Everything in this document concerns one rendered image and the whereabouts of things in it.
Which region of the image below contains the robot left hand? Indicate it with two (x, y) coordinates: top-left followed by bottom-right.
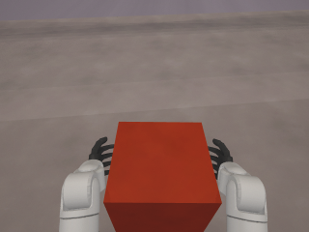
(89, 136), (114, 176)

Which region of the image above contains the robot right forearm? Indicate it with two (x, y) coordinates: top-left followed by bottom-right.
(217, 161), (268, 232)

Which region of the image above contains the carton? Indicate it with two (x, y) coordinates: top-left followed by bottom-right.
(103, 122), (222, 232)

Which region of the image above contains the robot right hand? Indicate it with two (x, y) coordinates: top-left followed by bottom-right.
(208, 138), (233, 180)

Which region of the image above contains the robot left forearm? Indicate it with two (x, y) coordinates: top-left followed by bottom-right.
(59, 159), (106, 232)

